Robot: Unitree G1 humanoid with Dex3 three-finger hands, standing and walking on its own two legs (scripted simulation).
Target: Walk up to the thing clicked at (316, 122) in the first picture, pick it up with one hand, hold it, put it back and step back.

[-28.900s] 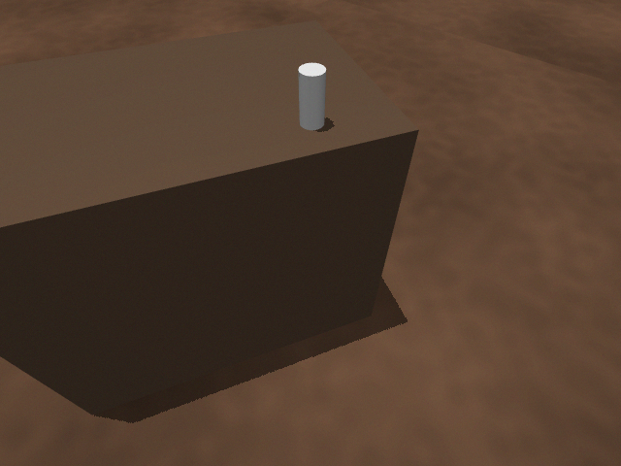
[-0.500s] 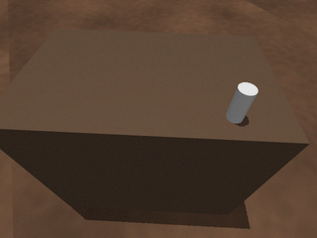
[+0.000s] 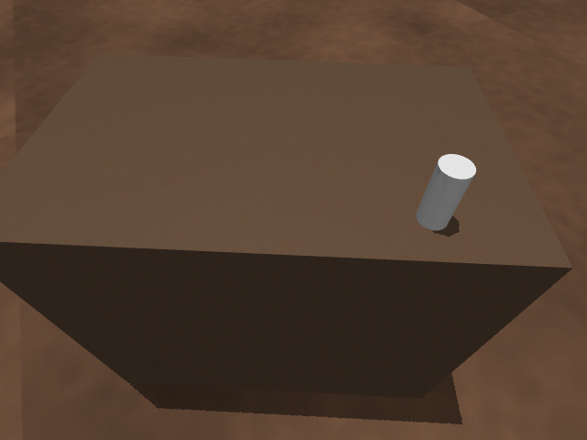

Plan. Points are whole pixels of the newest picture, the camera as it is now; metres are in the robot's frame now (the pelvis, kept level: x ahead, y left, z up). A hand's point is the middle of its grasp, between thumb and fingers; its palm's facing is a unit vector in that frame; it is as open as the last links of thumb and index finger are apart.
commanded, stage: stand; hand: right
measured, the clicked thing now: (443, 194) +0.44 -0.21 +0.08
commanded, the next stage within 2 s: step back in 0.58 s
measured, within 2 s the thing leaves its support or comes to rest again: neither
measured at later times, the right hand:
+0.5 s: hand out of the picture +0.08 -0.25 -0.16, palm faces -0.02 +0.94 -0.34, open 7.3 cm
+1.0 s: hand out of the picture +0.03 -0.28 -0.17, palm faces -0.04 +0.92 -0.38, open 7.3 cm
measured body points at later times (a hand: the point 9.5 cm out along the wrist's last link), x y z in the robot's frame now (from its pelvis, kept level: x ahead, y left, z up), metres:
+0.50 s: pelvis +0.00 +0.00 +0.00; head +0.02 +0.00 +0.45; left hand +0.08 +0.30 -0.13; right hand +0.08 -0.30 -0.13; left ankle +0.02 +0.13 -0.75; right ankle -0.04 -0.14 -0.75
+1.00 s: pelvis -0.07 +0.00 -0.02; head +0.00 -0.01 +0.43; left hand +0.01 +0.32 -0.13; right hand +0.03 -0.33 -0.15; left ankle -0.11 +0.12 -0.69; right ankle -0.04 -0.14 -0.75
